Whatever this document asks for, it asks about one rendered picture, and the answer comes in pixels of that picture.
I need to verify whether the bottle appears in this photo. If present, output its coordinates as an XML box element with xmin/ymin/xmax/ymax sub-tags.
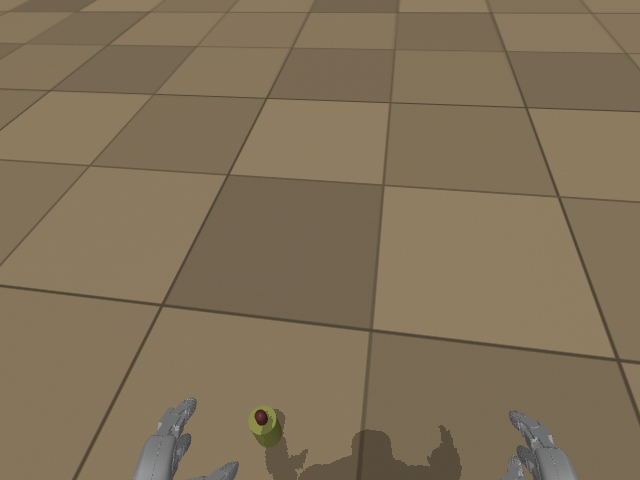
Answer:
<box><xmin>248</xmin><ymin>405</ymin><xmax>282</xmax><ymax>448</ymax></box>

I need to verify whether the left robot hand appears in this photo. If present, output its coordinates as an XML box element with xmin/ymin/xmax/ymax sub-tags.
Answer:
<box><xmin>133</xmin><ymin>398</ymin><xmax>239</xmax><ymax>480</ymax></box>

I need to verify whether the right robot hand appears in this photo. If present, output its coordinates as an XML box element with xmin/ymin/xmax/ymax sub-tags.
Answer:
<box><xmin>501</xmin><ymin>410</ymin><xmax>578</xmax><ymax>480</ymax></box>

